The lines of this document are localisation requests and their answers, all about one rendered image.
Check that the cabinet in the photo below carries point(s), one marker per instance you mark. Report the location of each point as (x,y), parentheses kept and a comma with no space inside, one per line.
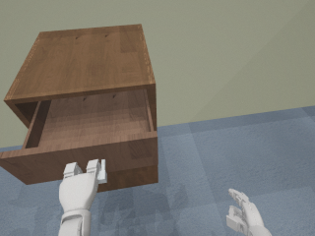
(80,62)

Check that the robot right hand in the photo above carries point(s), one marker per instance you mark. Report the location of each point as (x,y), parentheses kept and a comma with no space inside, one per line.
(241,219)

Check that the handle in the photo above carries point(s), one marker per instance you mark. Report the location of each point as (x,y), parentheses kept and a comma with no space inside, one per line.
(102,175)

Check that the robot left forearm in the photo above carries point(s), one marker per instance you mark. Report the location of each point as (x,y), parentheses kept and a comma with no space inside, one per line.
(76,222)

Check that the robot right forearm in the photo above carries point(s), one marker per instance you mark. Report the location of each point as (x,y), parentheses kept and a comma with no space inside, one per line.
(258,230)

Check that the robot left hand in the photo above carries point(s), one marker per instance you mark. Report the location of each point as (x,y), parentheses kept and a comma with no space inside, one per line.
(78,189)

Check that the drawer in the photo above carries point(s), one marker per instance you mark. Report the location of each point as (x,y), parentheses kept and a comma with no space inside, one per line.
(116,126)

